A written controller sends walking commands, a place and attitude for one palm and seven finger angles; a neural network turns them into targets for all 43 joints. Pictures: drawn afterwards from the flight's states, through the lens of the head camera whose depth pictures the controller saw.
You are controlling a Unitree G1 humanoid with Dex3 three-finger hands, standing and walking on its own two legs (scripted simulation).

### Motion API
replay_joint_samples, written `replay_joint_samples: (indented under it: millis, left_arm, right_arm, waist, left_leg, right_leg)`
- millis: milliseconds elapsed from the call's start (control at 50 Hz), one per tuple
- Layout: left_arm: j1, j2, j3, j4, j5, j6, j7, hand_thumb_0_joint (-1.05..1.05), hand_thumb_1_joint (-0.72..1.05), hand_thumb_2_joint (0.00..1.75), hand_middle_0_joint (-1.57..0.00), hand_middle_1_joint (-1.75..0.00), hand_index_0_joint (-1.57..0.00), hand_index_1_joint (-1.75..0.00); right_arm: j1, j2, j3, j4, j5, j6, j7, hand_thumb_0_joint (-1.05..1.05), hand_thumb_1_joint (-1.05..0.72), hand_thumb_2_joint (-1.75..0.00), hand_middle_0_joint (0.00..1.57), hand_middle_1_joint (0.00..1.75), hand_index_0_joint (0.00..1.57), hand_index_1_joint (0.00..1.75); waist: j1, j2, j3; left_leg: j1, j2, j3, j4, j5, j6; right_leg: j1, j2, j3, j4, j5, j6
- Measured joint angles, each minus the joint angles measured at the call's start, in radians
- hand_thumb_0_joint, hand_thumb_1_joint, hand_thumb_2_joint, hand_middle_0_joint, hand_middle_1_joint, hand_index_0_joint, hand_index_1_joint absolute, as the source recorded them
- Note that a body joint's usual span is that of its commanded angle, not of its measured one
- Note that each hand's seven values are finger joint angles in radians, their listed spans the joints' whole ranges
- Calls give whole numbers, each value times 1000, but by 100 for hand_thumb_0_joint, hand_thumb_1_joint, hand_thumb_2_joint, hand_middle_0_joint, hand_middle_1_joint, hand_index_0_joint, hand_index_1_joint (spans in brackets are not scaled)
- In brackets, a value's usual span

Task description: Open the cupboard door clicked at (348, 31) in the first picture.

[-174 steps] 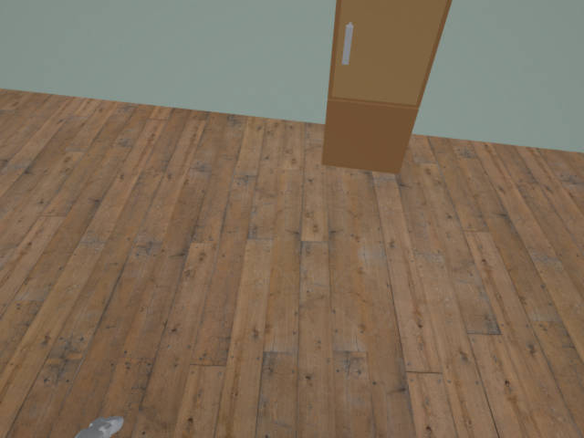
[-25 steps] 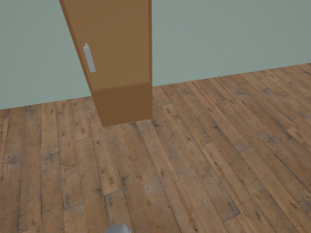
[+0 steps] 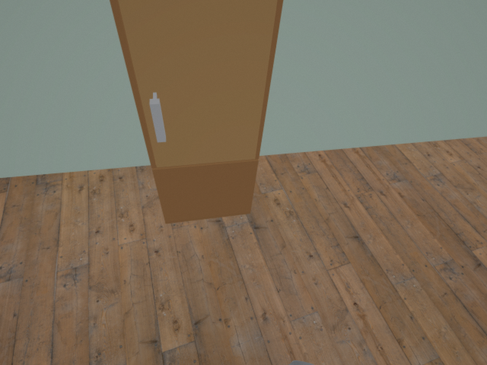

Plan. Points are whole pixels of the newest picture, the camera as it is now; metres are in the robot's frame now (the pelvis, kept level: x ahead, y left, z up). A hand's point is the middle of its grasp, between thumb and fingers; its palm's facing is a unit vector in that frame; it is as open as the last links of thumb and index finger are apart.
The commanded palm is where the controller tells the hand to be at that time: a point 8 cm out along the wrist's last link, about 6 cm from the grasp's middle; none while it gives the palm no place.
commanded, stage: turn to face it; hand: left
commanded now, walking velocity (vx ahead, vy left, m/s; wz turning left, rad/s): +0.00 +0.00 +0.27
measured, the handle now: (158, 117) +0.79 +0.30 -0.10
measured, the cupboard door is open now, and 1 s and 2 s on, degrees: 0 0 0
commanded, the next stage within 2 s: take the last steps up to it in 0.20 s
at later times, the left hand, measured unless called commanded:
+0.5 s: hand out of the picture +0.05 +0.18 -0.19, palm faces +0.22 -0.96 -0.19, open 7.3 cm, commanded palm none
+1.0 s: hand (163, 320) +0.23 +0.17 -0.18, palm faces +0.17 -0.97 -0.20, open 7.4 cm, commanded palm none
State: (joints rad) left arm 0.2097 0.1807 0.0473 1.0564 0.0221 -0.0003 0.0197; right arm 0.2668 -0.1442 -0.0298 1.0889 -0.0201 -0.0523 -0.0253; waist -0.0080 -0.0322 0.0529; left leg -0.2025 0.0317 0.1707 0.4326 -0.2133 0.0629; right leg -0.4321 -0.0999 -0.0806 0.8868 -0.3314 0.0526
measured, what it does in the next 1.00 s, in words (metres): walks ahead: right foot, then left foot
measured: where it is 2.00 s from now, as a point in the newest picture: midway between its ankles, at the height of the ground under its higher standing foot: (242, 363)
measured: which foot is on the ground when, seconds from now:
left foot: down 0.00-0.18, up 0.20-0.48, down 0.50-0.92, up 0.94-1.00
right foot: up 0.00-0.14, down 0.16-0.50, up 0.52-0.90, down 0.92-1.00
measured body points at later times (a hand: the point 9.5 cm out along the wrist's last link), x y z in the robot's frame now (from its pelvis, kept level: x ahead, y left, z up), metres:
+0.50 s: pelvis +0.05 +0.00 -0.01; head +0.06 +0.01 +0.44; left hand +0.03 +0.23 -0.17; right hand +0.12 -0.24 -0.16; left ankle +0.02 +0.10 -0.75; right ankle +0.07 -0.13 -0.74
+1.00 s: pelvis +0.19 -0.02 -0.02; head +0.22 -0.03 +0.43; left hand +0.22 +0.22 -0.16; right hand +0.14 -0.24 -0.18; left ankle +0.05 +0.09 -0.69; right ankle +0.25 -0.11 -0.74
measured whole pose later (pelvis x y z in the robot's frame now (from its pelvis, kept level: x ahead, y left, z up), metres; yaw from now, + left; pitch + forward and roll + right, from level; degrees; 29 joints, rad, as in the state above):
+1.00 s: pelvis +0.19 -0.02 -0.02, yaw +9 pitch -2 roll +0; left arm 0.18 0.15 0.05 1.03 0.02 -0.06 -0.01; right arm 0.38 -0.14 -0.04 1.16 -0.02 -0.01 -0.01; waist -0.02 0.04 0.09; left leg -0.23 0.08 0.05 0.99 -0.49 0.02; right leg -0.34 -0.05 -0.16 0.62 -0.25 -0.04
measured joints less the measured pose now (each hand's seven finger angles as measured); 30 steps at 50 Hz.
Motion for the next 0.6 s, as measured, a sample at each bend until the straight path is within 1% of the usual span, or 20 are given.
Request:
replay_joint_samples:
  millis: [100, 140, 160, 180, 200, 240, 300, 340, 380, 420, 460, 500, 520, 560, 600]
  left_arm:
    - [-49, -1, -2, -23, -3, 14, 5, 0, 92, 90, -19, -30, -20, -30]
    - [-55, -6, -5, -30, -5, 10, 6, 0, 92, 90, -19, -30, -20, -30]
    - [-53, -7, -7, -34, -4, 3, 6, 0, 92, 90, -19, -30, -20, -30]
    - [-54, -17, -8, -32, -2, -3, 9, 0, 92, 90, -19, -30, -20, -30]
    - [-53, -26, -14, -31, -1, -7, 10, 0, 92, 90, -19, -30, -20, -30]
    - [-47, -39, -22, -35, 1, -8, 9, 0, 91, 90, -19, -30, -20, -30]
    - [-41, -45, -13, -45, -1, -7, 20, -1, 92, 90, -20, -30, -20, -30]
    - [-37, -38, -11, -48, 1, -8, 20, -1, 93, 90, -20, -30, -20, -30]
    - [-26, -31, -9, -45, 6, -10, 17, -1, 93, 90, -20, -30, -20, -30]
    - [-7, -23, -7, -37, 9, -13, 11, -1, 93, 90, -20, -30, -20, -30]
    - [20, -13, -4, -23, 9, -12, 3, -1, 93, 90, -20, -30, -20, -30]
    - [53, -4, -2, -5, 3, -4, -4, -1, 92, 90, -20, -30, -20, -30]
    - [67, 4, 1, 6, -1, 5, -8, -1, 92, 90, -20, -30, -20, -30]
    - [95, 16, 5, 28, 2, 26, -15, 0, 92, 90, -20, -30, -20, -30]
    - [109, 21, 8, 46, 8, 37, -24, 0, 91, 90, -20, -30, -20, -30]
  right_arm:
    - [41, 21, 0, 28, -6, 35, 5, 0, -93, -90, 20, 30, 21, 30]
    - [52, 26, -2, 34, -5, 46, 7, 0, -92, -90, 20, 30, 21, 30]
    - [57, 28, -3, 36, -2, 50, 9, 0, -92, -90, 20, 30, 21, 30]
    - [54, 23, -4, 39, 2, 55, 11, 0, -92, -90, 20, 30, 21, 30]
    - [50, 19, -6, 38, 5, 63, 12, 0, -92, -90, 20, 30, 21, 30]
    - [43, 14, -12, 29, 6, 81, 14, 0, -92, -90, 20, 30, 20, 30]
    - [19, 8, -19, 18, 6, 92, 17, 1, -91, -90, 20, 30, 20, 30]
    - [1, 0, -22, 8, 5, 93, 19, 1, -91, -90, 20, 30, 20, 30]
    - [-14, -13, -26, 0, 1, 92, 17, 1, -92, -90, 20, 30, 20, 30]
    - [-24, -26, -28, -10, -1, 85, 21, 1, -92, -90, 20, 29, 20, 30]
    - [-27, -35, -27, -20, -3, 73, 24, 1, -92, -90, 20, 29, 20, 30]
    - [-21, -44, -25, -30, -6, 52, 25, 1, -92, -90, 20, 29, 20, 30]
    - [-20, -41, -25, -29, -9, 43, 23, 1, -92, -90, 20, 29, 20, 30]
    - [-9, -31, -21, -36, -15, 33, 21, 1, -92, -90, 19, 29, 20, 30]
    - [12, -21, -15, -39, -17, 21, 16, 0, -92, -90, 20, 29, 20, 30]
  waist:
    - [-21, 18, -7]
    - [-26, 29, -10]
    - [-24, 29, -15]
    - [-23, 49, -13]
    - [-29, 65, -13]
    - [-36, 77, -18]
    - [-25, 72, -16]
    - [-16, 65, -13]
    - [-6, 58, -12]
    - [7, 49, -15]
    - [16, 36, -21]
    - [19, 32, -35]
    - [21, 18, -37]
    - [22, -3, -45]
    - [13, -8, -49]
  left_leg:
    - [15, -19, -26, 24, -36, -13]
    - [10, -23, -34, 59, -61, -24]
    - [2, -27, -35, 85, -80, -31]
    - [-7, -16, -42, 116, -99, -39]
    - [-23, -9, -55, 158, -151, -51]
    - [-74, -7, -78, 290, -250, -68]
    - [-142, 5, -99, 468, -265, -83]
    - [-160, 16, -109, 500, -254, -92]
    - [-154, 27, -108, 462, -247, -98]
    - [-131, 35, -99, 383, -241, -97]
    - [-88, 38, -83, 272, -214, -91]
    - [-32, 39, -73, 136, -140, -81]
    - [-29, 32, -69, 136, -108, -70]
    - [-9, 23, -53, 138, -121, -51]
    - [27, 18, -48, 92, -123, -44]
  right_leg:
    - [64, 16, -6, -171, 6, 7]
    - [121, 26, -14, -279, 62, 6]
    - [151, 26, -15, -336, 99, -5]
    - [157, 36, -23, -340, 96, -28]
    - [160, 42, -35, -332, 84, -46]
    - [171, 36, -60, -336, 67, -67]
    - [194, 27, -86, -371, 76, -70]
    - [204, 23, -100, -390, 84, -68]
    - [211, 17, -111, -401, 87, -63]
    - [215, 10, -120, -403, 84, -55]
    - [215, 2, -127, -389, 72, -44]
    - [207, -3, -134, -348, 43, -30]
    - [196, -10, -122, -307, -2, -26]
    - [147, -2, -73, -167, -99, -32]
    - [84, 8, -43, -18, -103, -37]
